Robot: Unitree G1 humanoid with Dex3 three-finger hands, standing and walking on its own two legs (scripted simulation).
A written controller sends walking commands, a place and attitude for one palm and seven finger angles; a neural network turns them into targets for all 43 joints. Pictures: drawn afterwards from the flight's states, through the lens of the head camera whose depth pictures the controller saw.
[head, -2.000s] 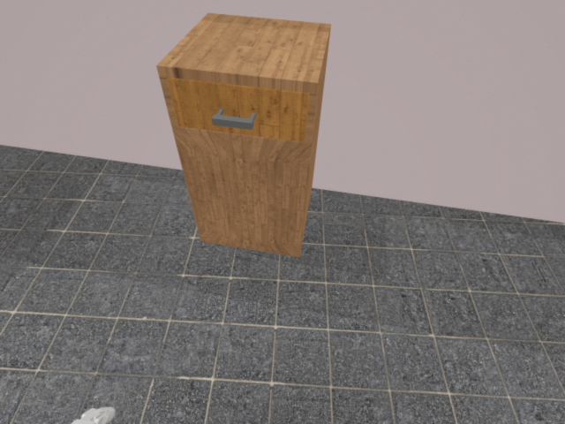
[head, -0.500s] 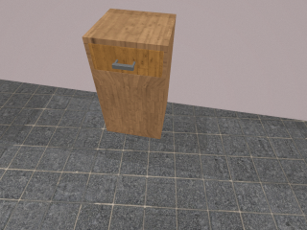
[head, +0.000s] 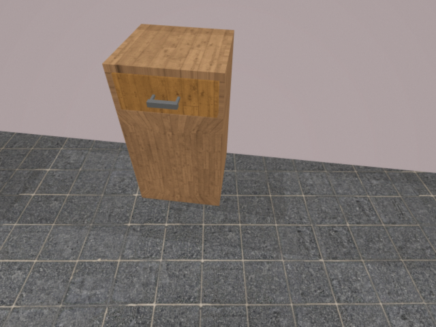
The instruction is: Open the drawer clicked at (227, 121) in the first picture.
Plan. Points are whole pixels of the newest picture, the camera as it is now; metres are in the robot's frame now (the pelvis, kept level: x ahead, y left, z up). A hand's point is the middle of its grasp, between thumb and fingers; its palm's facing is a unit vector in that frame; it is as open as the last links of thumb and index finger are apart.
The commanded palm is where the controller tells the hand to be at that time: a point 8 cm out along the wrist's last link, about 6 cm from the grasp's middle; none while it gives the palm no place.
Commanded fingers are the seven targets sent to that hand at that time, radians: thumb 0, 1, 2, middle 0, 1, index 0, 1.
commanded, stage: take the last steps up to it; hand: left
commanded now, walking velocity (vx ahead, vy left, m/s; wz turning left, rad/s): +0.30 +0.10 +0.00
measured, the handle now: (164, 101) +0.90 +0.26 -0.08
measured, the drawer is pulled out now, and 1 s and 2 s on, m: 0.00 0.00 0.00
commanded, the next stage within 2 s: come to a stop and stand still in 0.86 s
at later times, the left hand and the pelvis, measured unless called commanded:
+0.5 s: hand (120, 311) +0.20 +0.23 -0.18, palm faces -0.04 -0.99 -0.13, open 7.4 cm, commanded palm none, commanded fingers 0.00 0.90 0.90 -0.20 -0.30 -0.20 -0.30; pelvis +0.13 +0.07 +0.00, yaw -2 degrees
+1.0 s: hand (119, 266) +0.30 +0.26 -0.17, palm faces +0.07 -0.98 -0.19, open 7.3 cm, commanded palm none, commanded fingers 0.00 0.90 0.90 -0.20 -0.30 -0.20 -0.30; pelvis +0.33 +0.09 +0.00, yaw +0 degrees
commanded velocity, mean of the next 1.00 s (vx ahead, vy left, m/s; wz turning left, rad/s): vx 0.22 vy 0.04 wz -0.01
